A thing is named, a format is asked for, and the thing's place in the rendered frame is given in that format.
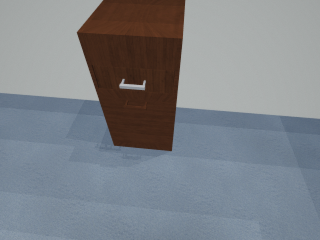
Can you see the drawer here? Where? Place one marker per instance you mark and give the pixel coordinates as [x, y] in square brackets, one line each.
[157, 81]

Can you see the cabinet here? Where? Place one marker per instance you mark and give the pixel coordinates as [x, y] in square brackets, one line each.
[142, 34]

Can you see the handle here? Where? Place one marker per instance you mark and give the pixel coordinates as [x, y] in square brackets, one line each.
[133, 107]
[132, 86]

